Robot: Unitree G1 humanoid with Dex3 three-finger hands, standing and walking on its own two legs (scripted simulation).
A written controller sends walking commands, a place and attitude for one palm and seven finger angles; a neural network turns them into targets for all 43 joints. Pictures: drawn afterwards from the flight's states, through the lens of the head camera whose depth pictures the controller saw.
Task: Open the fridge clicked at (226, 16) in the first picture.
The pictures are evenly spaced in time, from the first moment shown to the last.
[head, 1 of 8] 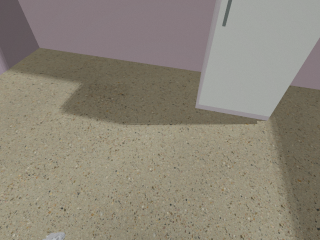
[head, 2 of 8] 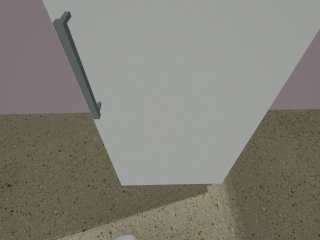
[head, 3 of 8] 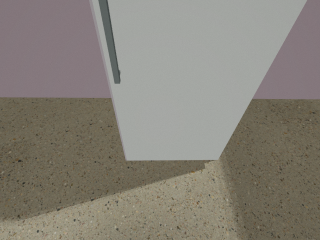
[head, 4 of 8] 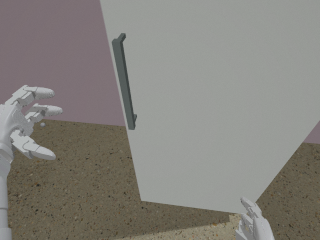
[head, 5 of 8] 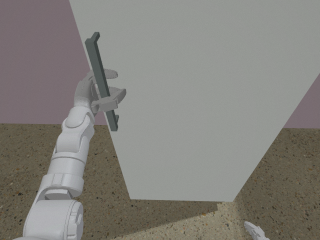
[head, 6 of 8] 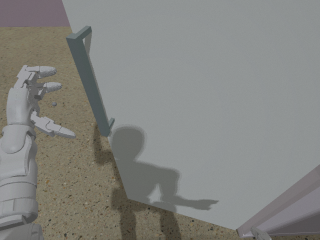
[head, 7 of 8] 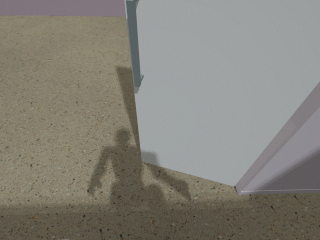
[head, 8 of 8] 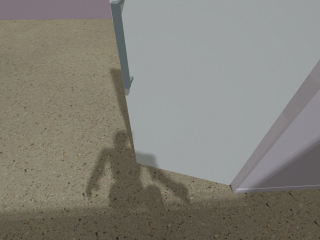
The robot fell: no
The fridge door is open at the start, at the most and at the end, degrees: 0 76 72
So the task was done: yes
